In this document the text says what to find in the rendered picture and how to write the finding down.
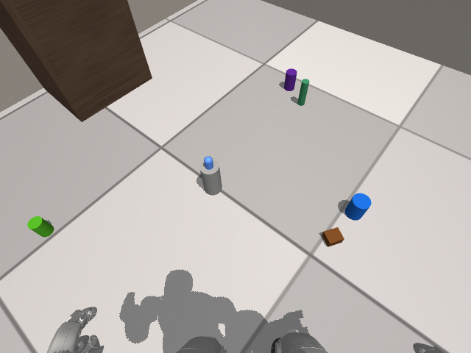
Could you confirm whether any left robot hand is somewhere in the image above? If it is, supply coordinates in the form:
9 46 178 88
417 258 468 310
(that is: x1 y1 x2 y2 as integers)
47 307 104 353

